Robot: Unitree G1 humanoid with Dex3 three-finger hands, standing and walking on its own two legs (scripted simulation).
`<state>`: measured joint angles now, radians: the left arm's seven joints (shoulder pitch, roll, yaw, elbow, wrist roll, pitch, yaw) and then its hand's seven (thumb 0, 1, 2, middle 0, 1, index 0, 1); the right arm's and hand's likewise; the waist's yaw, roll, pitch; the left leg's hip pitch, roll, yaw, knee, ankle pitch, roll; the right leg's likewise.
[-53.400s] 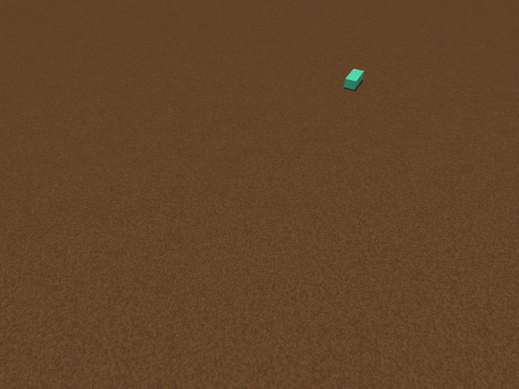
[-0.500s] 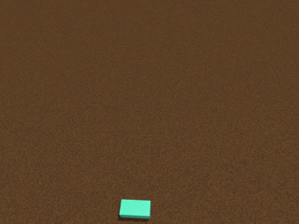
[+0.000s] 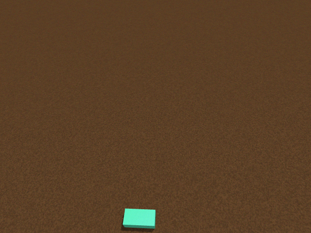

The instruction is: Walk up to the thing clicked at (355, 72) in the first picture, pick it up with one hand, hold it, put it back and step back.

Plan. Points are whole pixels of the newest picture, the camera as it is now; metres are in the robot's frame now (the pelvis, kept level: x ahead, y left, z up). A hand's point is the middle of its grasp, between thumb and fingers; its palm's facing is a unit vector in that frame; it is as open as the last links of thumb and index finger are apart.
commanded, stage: stand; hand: left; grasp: from above
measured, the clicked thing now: (140, 218) +0.35 +0.16 -0.75
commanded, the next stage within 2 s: step back in 0.46 s
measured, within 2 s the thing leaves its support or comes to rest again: neither
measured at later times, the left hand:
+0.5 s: hand out of the picture +0.07 +0.25 -0.16, palm faces +0.01 -0.94 -0.34, open 7.4 cm
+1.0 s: hand out of the picture +0.04 +0.32 -0.18, palm faces -0.10 -0.93 -0.36, open 7.4 cm
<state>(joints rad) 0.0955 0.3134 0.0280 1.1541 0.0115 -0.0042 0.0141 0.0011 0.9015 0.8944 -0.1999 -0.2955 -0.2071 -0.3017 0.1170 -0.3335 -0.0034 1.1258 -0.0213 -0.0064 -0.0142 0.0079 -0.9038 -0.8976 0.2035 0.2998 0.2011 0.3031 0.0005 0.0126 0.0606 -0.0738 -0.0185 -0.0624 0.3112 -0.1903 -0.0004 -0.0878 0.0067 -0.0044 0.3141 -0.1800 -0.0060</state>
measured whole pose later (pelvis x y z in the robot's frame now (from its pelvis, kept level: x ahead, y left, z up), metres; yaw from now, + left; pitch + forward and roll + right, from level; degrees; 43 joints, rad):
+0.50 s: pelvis -0.01 +0.00 +0.00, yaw +0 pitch -2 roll +0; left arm 0.11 0.33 0.03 1.13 0.00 0.00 0.01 0.00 0.90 0.89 -0.20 -0.30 -0.21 -0.30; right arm 0.12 -0.34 0.00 1.11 -0.02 0.00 0.00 0.01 -0.90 -0.90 0.20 0.30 0.20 0.30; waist -0.01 0.01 0.06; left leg -0.11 -0.01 -0.06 0.35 -0.19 0.00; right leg -0.12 0.01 0.00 0.34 -0.18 -0.01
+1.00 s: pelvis -0.10 +0.06 -0.02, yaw -3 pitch -1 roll -1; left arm 0.09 0.40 0.06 0.87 0.01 0.07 0.03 0.00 0.90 0.89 -0.20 -0.30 -0.21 -0.30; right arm 0.16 -0.34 -0.05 0.90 -0.03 0.03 -0.02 0.01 -0.90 -0.90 0.21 0.30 0.20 0.30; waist -0.03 -0.05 0.20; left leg -0.27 -0.03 0.03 0.55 -0.25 0.06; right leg -0.43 0.12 0.16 1.10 -0.50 0.01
